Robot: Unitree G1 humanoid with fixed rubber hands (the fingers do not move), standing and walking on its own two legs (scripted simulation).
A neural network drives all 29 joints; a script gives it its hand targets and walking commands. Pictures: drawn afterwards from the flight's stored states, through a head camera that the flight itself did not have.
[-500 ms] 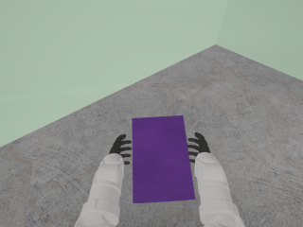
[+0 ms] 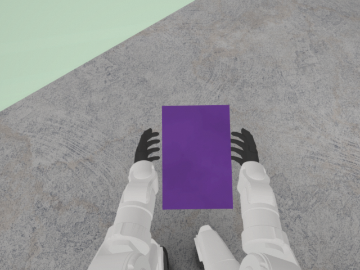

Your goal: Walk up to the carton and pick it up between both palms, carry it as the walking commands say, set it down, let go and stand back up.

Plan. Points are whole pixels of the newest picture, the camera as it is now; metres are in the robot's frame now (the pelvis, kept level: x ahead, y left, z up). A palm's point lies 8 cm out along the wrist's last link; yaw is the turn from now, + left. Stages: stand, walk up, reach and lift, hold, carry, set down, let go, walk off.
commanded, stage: set down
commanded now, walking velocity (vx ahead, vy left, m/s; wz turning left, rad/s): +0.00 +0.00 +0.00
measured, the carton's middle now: (193, 156) +0.40 -0.10 -0.14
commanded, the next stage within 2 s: none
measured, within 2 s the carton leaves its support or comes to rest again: neither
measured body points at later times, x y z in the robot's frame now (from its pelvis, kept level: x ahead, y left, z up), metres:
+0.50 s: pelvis -0.01 -0.03 -0.08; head +0.17 -0.05 +0.33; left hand +0.42 +0.02 -0.14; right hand +0.37 -0.22 -0.14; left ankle +0.05 +0.07 -0.68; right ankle +0.08 -0.16 -0.68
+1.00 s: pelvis -0.04 -0.02 -0.15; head +0.20 -0.04 +0.23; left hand +0.44 +0.02 -0.22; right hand +0.40 -0.22 -0.22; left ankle +0.05 +0.07 -0.68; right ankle +0.08 -0.16 -0.68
